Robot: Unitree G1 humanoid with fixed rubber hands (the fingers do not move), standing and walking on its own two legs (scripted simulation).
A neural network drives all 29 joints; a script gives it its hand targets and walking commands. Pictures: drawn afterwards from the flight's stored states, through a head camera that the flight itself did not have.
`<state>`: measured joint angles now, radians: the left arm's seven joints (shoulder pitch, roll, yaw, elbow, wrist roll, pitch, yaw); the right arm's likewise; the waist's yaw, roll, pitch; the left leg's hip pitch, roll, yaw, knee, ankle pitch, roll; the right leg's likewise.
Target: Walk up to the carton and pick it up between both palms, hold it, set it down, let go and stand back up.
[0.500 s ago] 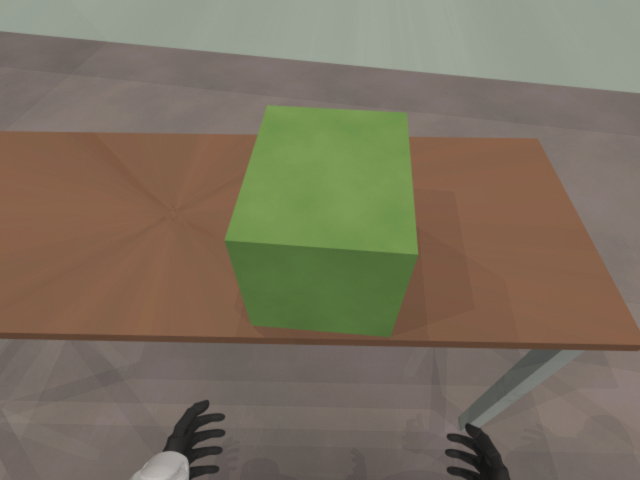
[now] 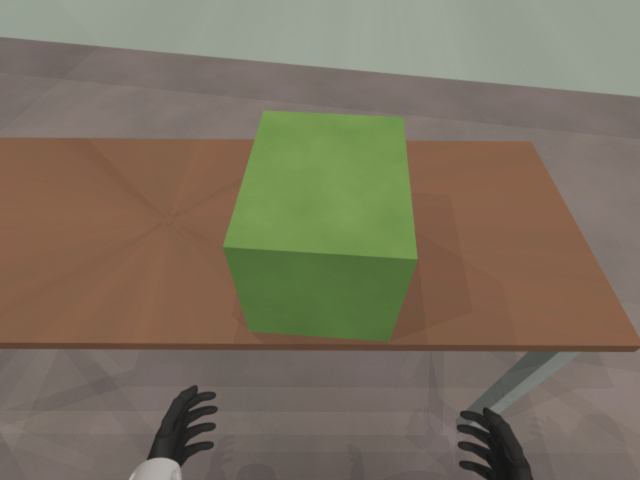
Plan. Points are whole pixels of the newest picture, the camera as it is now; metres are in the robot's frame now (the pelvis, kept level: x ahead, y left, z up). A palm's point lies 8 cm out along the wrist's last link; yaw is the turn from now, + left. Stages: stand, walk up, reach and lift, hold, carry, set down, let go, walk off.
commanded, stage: reach and lift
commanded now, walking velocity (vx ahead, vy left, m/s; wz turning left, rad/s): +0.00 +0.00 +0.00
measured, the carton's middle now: (325, 225) +0.46 +0.02 +0.03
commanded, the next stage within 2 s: none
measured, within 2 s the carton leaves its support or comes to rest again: neither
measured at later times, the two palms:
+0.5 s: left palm (160, 421) +0.18 +0.20 +0.00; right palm (517, 436) +0.18 -0.20 +0.00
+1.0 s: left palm (158, 372) +0.22 +0.21 +0.04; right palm (519, 386) +0.22 -0.20 +0.04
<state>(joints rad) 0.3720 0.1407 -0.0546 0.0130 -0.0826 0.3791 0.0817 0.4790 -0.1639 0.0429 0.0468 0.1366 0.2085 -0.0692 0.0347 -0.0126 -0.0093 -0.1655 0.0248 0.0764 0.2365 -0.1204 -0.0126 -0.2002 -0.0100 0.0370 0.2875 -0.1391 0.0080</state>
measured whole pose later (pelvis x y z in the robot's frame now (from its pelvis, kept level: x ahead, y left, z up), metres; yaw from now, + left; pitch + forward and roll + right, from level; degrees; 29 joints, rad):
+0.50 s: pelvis +0.01 +0.00 +0.00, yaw +0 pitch +2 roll +1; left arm 0.39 0.18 -0.06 -0.08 -0.13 0.21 0.07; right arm 0.48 -0.19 0.05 -0.07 0.17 0.08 -0.08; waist 0.04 -0.01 -0.03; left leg -0.14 0.02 0.07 0.24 -0.14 -0.01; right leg -0.18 -0.01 0.03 0.30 -0.16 0.01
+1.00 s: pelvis +0.02 +0.00 +0.00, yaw +0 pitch +1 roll +0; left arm 0.28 0.18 -0.04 -0.08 -0.14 0.13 0.05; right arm 0.37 -0.26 0.04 -0.08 0.24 0.02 -0.08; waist 0.03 -0.01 -0.04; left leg -0.10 0.02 0.07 0.23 -0.15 -0.01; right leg -0.12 -0.01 0.03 0.26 -0.16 0.01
